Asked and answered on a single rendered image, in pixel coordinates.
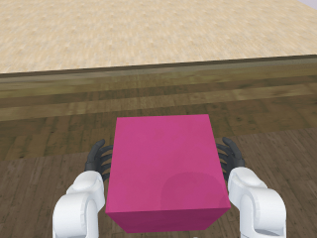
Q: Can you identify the left robot hand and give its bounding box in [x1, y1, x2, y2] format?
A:
[84, 139, 114, 182]

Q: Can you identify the carton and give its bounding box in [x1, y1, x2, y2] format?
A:
[105, 114, 231, 233]

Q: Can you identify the robot right forearm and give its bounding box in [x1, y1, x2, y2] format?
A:
[228, 167, 286, 238]

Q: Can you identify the robot left forearm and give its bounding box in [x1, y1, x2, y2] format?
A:
[53, 171, 105, 238]

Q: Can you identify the right robot hand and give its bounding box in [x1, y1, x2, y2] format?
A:
[215, 137, 246, 183]

